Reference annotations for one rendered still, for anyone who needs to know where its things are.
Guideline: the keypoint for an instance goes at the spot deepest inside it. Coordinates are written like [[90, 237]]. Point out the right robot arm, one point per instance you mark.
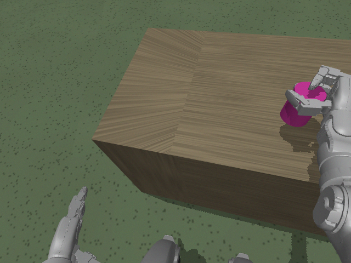
[[332, 213]]

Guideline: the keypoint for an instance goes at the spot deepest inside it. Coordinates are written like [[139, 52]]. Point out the can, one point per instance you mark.
[[289, 114]]

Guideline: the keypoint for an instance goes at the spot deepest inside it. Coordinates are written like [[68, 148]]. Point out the left robot hand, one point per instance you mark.
[[64, 243]]

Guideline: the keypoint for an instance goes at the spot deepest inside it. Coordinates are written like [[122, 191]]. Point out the right robot hand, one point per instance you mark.
[[338, 97]]

